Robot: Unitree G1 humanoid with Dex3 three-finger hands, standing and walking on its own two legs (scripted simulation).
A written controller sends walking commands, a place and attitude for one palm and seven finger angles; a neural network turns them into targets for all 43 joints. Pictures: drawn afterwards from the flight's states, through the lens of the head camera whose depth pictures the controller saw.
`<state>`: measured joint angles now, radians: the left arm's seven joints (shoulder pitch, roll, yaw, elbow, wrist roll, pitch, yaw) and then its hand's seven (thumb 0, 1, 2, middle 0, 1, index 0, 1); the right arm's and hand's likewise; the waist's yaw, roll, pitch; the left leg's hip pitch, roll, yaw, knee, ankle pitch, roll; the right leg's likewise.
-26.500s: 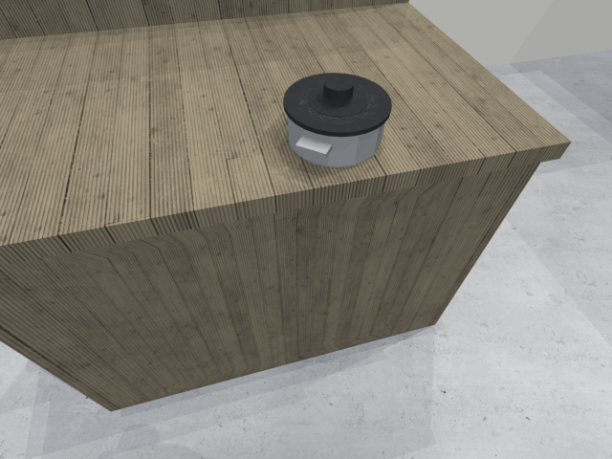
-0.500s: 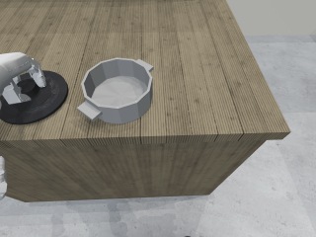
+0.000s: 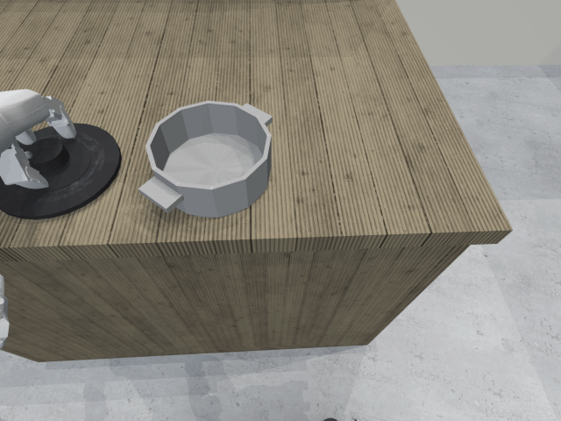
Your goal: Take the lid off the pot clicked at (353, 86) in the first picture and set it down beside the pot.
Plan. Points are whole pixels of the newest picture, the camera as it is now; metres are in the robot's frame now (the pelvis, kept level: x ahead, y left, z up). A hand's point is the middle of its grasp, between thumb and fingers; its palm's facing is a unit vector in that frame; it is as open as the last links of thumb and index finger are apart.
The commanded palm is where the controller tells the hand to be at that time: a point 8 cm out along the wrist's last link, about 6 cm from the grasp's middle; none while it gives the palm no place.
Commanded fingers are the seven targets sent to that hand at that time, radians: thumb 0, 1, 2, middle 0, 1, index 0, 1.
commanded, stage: open the fingers wide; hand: left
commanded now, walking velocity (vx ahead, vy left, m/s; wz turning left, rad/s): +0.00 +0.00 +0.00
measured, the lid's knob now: (47, 155) +0.47 +0.33 +0.10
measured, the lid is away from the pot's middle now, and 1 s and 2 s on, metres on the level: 0.23 0.23 0.23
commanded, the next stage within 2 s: raise the empty hand in 0.14 s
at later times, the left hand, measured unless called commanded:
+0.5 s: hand (16, 137) +0.45 +0.33 +0.15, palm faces -0.33 -0.08 -0.94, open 11.0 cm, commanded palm +0.44 +0.33 +0.22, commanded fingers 0.00 -0.12 0.86 -0.46 -0.66 -0.46 -0.66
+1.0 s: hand out of the picture +0.45 +0.32 +0.21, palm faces -0.27 -0.07 -0.96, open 11.0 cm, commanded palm +0.44 +0.32 +0.27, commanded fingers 0.00 -0.12 0.86 -0.46 -0.66 -0.46 -0.66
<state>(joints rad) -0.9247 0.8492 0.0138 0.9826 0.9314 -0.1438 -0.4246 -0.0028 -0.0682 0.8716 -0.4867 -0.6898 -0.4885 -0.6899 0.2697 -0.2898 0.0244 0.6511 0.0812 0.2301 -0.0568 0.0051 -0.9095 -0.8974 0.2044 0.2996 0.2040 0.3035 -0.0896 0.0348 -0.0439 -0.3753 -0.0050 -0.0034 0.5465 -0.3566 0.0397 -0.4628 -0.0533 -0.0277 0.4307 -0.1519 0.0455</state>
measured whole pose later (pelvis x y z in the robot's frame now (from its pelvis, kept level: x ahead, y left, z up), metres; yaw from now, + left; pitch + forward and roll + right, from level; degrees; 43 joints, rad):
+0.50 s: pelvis +0.01 +0.00 +0.00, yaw +1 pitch +10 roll -2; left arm -0.93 0.84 -0.01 0.89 0.92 -0.09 -0.43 0.00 -0.10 0.86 -0.47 -0.66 -0.47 -0.66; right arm 0.25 -0.29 0.03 0.65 0.08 0.22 -0.04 0.01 -0.91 -0.90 0.20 0.30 0.20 0.30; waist -0.07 0.05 -0.05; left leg -0.35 -0.01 -0.02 0.52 -0.35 0.04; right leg -0.43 -0.06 -0.04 0.41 -0.16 0.04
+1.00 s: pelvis +0.01 -0.01 +0.00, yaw +1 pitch +9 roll -1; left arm -1.04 0.85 -0.05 0.87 0.93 0.01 -0.50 0.00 -0.11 0.87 -0.47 -0.66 -0.47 -0.66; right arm 0.22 -0.30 0.04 0.65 0.08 0.21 -0.03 0.01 -0.91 -0.90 0.20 0.30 0.20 0.30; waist -0.07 0.06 -0.04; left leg -0.30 -0.01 -0.03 0.48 -0.33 0.03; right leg -0.39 -0.06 -0.05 0.39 -0.15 0.05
